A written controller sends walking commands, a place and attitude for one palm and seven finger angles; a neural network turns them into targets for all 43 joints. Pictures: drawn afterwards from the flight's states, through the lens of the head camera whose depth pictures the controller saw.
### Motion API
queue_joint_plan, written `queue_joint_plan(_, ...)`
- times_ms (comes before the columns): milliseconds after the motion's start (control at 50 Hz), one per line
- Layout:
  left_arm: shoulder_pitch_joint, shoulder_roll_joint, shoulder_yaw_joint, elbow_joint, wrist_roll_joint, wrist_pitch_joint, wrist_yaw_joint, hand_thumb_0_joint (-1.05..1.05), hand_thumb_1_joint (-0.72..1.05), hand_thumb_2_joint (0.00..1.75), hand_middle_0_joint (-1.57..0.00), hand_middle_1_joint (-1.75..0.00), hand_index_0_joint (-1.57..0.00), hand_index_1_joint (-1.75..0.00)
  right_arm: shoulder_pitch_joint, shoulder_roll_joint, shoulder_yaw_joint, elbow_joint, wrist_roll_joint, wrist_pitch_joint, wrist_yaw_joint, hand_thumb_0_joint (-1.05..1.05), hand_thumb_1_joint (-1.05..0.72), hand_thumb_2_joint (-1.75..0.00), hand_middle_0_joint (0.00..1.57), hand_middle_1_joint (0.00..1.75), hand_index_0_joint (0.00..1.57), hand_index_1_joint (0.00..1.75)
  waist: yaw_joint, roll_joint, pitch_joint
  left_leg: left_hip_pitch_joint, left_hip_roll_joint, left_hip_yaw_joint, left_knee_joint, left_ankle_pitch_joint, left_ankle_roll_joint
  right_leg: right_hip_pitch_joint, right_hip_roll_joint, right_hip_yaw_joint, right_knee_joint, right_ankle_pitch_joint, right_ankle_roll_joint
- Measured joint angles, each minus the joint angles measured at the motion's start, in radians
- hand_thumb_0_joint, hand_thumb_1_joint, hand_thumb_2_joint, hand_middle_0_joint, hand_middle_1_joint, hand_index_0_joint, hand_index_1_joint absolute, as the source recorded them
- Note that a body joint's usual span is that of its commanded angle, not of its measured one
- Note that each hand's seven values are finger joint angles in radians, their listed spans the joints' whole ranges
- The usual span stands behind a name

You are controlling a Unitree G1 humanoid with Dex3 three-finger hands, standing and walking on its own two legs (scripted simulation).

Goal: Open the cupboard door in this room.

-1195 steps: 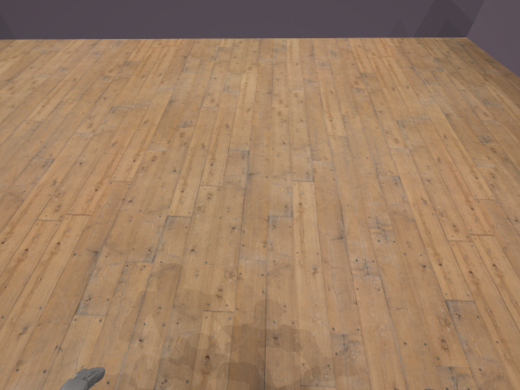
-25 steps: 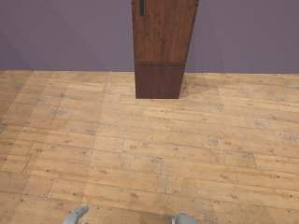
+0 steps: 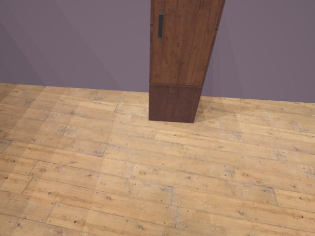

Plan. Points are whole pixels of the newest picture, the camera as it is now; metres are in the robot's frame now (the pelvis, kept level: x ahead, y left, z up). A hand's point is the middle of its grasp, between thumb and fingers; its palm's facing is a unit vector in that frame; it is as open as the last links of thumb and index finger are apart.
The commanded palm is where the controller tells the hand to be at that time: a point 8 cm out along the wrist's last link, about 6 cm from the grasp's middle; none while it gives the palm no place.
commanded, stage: stand and wait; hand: left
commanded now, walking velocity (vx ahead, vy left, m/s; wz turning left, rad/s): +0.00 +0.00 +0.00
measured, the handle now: (160, 24) +1.20 +0.08 +0.09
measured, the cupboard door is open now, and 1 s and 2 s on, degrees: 0 0 0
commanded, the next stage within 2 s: look at it before walking up in 0.66 s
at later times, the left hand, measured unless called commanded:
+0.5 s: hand out of the picture -0.01 +0.16 -0.17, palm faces +0.03 -0.99 -0.15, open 7.4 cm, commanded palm none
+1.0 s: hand out of the picture +0.03 +0.16 -0.17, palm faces +0.02 -0.99 -0.17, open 7.3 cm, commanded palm none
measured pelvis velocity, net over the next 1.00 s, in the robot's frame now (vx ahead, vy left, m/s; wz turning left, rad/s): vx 0.04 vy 0.00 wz -0.03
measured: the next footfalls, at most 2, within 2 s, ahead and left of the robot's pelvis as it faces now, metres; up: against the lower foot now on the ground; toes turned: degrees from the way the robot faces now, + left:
right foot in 1.70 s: +0.17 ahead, -0.15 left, +0.00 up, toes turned -19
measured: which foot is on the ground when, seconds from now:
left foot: down 0.00-1.00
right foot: down 0.00-1.00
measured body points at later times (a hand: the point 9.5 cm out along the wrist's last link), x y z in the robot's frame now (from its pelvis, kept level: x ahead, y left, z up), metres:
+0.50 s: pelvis +0.02 +0.01 +0.00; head +0.03 +0.00 +0.45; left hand -0.01 +0.21 -0.16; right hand -0.01 -0.19 -0.16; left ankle +0.00 +0.12 -0.74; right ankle +0.07 -0.11 -0.74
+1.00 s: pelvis +0.04 +0.00 +0.00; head +0.05 +0.00 +0.45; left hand +0.03 +0.21 -0.16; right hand +0.01 -0.21 -0.16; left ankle +0.00 +0.12 -0.74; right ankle +0.07 -0.11 -0.74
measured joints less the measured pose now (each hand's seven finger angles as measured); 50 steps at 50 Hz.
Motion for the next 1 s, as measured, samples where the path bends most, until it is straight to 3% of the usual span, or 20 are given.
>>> queue_joint_plan(140,0.069,-0.027,-0.026,0.033,0.002,-0.015,0.001,0.00,0.91,0.90,-0.20,-0.29,-0.20,-0.29,0.003,-0.001,0.005,0.003,0.006,0.002,-0.006,0.01,-0.93,-0.90,0.20,0.30,0.20,0.30,0.015,0.000,0.006,0.039,-0.021,0.010,-0.070,0.027,0.011,0.027,-0.014,0.010,-0.049,0.034,0.003)
queue_joint_plan(300,0.112,-0.056,-0.036,0.060,0.001,-0.021,0.007,0.00,0.91,0.90,-0.20,-0.29,-0.20,-0.29,0.008,0.007,0.010,0.003,0.010,-0.004,-0.007,0.01,-0.92,-0.90,0.20,0.30,0.20,0.30,0.000,0.015,0.031,0.039,-0.019,0.027,-0.084,0.024,0.014,0.018,-0.009,0.027,-0.058,0.035,0.005)
queue_joint_plan(660,0.034,-0.042,-0.033,0.029,0.000,-0.033,0.023,0.01,0.92,0.90,-0.20,-0.29,-0.20,-0.29,0.044,0.038,0.016,0.037,0.011,-0.017,-0.010,0.01,-0.91,-0.90,0.20,0.30,0.20,0.30,-0.025,0.026,0.024,0.070,-0.008,0.040,-0.086,-0.007,0.004,0.024,0.002,0.039,-0.023,-0.012,0.000)
queue_joint_plan(1000,0.029,-0.038,-0.032,0.022,-0.003,-0.036,0.016,0.00,0.91,0.90,-0.20,-0.29,-0.20,-0.29,0.025,0.013,0.010,0.032,0.010,-0.017,-0.011,0.01,-0.91,-0.90,0.20,0.30,0.20,0.30,-0.020,0.024,0.045,0.078,0.002,0.031,-0.089,-0.018,-0.004,0.035,0.012,0.029,-0.027,-0.026,-0.007)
